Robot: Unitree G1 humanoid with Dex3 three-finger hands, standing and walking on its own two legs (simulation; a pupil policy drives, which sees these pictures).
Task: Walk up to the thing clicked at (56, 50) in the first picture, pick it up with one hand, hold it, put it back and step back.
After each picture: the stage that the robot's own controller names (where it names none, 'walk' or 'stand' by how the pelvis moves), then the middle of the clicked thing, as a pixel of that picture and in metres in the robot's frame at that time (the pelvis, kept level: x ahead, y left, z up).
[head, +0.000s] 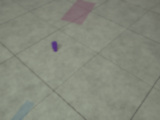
stand; (54, 46) +1.35 +0.32 -0.72
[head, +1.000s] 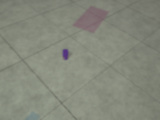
walk; (65, 54) +1.23 +0.12 -0.70
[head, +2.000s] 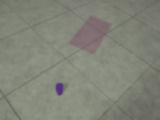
walk; (59, 89) +0.73 +0.13 -0.71
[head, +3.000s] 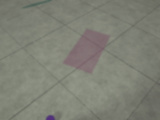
walk; out of the picture +0.49 +0.23 -0.71
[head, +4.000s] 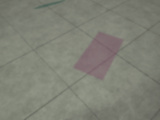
stand; out of the picture +0.41 +0.19 -0.70
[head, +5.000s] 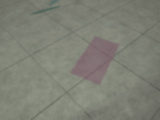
stand; out of the picture +0.39 +0.19 -0.72
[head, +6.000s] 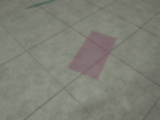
stand; out of the picture +0.39 +0.20 -0.72
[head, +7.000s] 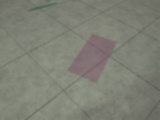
stand; out of the picture +0.39 +0.21 -0.73
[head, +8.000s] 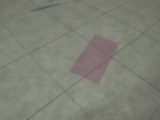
stand; out of the picture +0.39 +0.20 -0.73
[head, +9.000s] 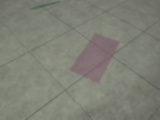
stand; out of the picture +0.38 +0.20 -0.73
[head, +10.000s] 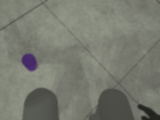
go down; (30, 63) +0.46 +0.23 -0.39
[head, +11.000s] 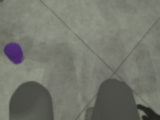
go down; (15, 54) +0.46 +0.26 -0.30
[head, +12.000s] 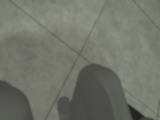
close in; out of the picture +0.44 +0.30 -0.22
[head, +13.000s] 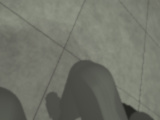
close; out of the picture +0.44 +0.31 -0.22
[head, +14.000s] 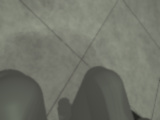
lift; out of the picture +0.37 +0.29 -0.20
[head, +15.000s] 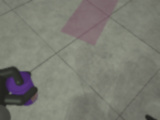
lift; (23, 89) +0.32 +0.19 +0.00
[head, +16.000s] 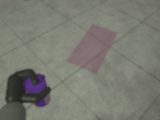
hold; (38, 91) +0.33 +0.16 +0.01
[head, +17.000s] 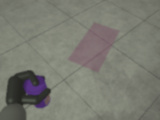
hold; (38, 92) +0.33 +0.16 +0.00
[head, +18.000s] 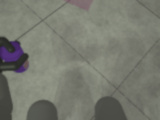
crouch; (15, 58) +0.43 +0.22 -0.09
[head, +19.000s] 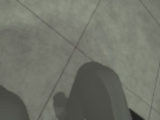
lower; out of the picture +0.42 +0.31 -0.23
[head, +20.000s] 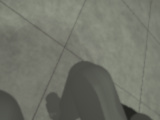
lower; out of the picture +0.43 +0.32 -0.23
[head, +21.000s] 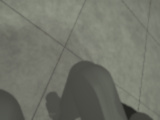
lower; out of the picture +0.43 +0.32 -0.23
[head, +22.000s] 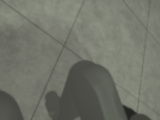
lower; out of the picture +0.43 +0.32 -0.23
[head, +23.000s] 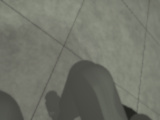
loosen; out of the picture +0.43 +0.32 -0.23
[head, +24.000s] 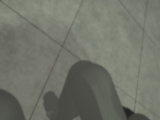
withdraw; out of the picture +0.43 +0.30 -0.23
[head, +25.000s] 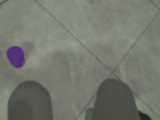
walk; (16, 57) +0.45 +0.26 -0.29
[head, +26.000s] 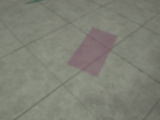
stand; out of the picture +0.40 +0.18 -0.65
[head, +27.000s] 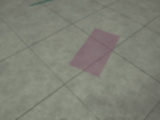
stand; out of the picture +0.41 +0.20 -0.67
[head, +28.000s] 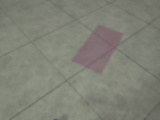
stand; out of the picture +0.41 +0.20 -0.67
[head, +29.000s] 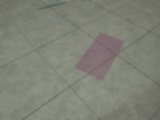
walk; out of the picture +0.42 +0.19 -0.72
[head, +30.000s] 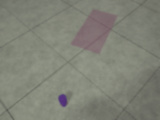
walk; (63, 100) +0.55 +0.19 -0.71
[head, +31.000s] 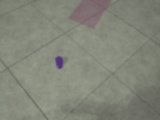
walk; (59, 62) +0.86 +0.16 -0.69
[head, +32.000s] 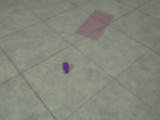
stand; (65, 68) +1.02 +0.17 -0.70
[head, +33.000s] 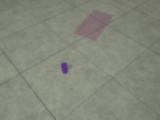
stand; (64, 68) +1.04 +0.19 -0.72
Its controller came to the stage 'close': yes
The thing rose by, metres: 0.70
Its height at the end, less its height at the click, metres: +0.00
